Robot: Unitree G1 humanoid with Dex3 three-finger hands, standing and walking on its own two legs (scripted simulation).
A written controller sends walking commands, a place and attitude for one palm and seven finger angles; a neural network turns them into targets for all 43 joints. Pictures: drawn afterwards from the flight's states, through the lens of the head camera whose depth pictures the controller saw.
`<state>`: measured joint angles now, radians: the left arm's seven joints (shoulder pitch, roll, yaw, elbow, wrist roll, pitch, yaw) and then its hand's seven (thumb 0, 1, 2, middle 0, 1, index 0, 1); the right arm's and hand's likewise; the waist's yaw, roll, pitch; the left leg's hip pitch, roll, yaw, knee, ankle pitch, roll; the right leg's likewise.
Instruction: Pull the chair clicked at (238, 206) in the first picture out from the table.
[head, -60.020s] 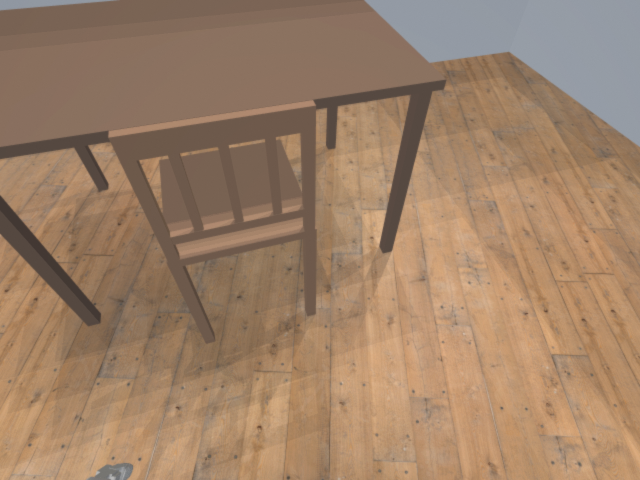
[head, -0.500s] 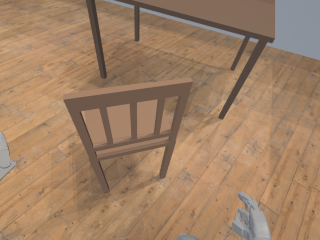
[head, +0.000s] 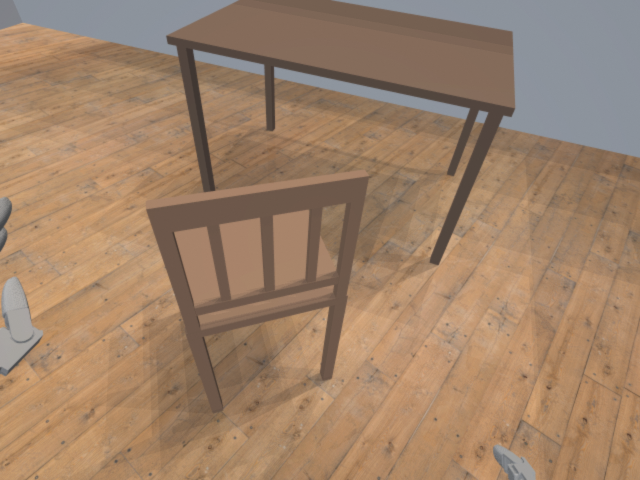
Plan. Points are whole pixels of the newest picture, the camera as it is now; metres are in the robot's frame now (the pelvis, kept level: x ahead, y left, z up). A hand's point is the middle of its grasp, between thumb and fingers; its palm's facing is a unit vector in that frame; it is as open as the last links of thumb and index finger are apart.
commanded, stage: stop stepping back and stand still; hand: left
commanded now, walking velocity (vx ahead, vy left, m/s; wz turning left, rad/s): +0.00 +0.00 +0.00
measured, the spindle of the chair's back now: (268, 254) +0.56 +0.10 -0.11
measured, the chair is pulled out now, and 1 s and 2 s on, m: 0.63 0.63 0.63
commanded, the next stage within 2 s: let the arm hang, fingers relaxed in 0.08 s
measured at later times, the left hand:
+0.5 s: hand out of the picture +0.05 +0.17 -0.18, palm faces +0.07 -0.99 -0.15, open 6.8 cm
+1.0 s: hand out of the picture +0.01 +0.15 -0.17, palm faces +0.03 -0.99 -0.16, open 7.4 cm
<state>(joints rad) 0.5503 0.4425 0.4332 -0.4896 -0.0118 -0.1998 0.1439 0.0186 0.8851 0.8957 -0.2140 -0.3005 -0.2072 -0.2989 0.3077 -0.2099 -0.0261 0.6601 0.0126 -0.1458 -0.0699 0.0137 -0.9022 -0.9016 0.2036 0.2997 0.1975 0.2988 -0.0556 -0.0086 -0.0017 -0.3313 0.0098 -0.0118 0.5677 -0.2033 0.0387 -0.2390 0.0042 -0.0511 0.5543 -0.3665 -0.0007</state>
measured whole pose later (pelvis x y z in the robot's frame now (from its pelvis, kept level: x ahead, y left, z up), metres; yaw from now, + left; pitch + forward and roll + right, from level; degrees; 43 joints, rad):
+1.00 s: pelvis +0.03 -0.01 +0.01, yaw +0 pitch -1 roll -1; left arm 0.32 0.12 -0.03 1.09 0.00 0.01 0.03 0.01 0.91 0.90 -0.20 -0.30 -0.19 -0.30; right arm 0.32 -0.11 0.01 1.10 -0.01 0.00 -0.03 0.01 -0.92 -0.90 0.20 0.30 0.20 0.30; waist 0.00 0.03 0.04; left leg -0.26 -0.01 0.00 0.47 -0.18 0.02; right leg -0.18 -0.02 -0.05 0.45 -0.25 0.00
